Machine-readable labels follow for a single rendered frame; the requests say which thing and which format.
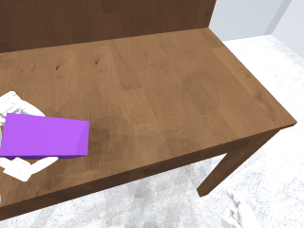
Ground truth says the table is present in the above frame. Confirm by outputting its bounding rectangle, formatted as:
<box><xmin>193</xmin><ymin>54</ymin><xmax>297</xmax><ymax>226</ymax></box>
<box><xmin>0</xmin><ymin>0</ymin><xmax>297</xmax><ymax>221</ymax></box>

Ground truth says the robot left hand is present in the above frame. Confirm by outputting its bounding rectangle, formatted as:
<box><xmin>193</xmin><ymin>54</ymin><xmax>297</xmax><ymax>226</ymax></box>
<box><xmin>0</xmin><ymin>91</ymin><xmax>58</xmax><ymax>181</ymax></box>

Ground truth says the robot right hand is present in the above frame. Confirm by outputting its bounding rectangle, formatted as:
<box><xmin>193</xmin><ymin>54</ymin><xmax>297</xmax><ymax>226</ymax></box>
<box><xmin>221</xmin><ymin>188</ymin><xmax>258</xmax><ymax>228</ymax></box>

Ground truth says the sponge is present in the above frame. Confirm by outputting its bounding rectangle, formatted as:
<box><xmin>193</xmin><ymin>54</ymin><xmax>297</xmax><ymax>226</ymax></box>
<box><xmin>0</xmin><ymin>112</ymin><xmax>89</xmax><ymax>160</ymax></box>

